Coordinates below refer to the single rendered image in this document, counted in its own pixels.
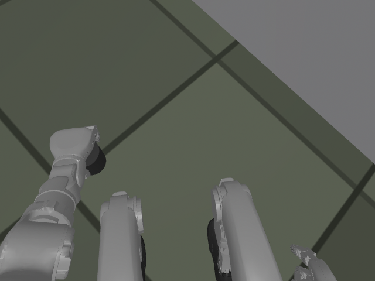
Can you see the right robot foot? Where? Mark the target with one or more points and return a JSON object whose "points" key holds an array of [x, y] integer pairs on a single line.
{"points": [[214, 249]]}

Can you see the right robot hand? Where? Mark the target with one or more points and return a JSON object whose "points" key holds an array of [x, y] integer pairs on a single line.
{"points": [[318, 269]]}

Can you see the left robot hand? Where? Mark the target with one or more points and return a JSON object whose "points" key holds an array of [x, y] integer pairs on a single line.
{"points": [[74, 141]]}

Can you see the mug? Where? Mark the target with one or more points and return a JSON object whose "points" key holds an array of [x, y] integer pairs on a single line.
{"points": [[96, 160]]}

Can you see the left robot arm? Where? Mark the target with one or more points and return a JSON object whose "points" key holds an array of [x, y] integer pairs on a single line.
{"points": [[40, 245]]}

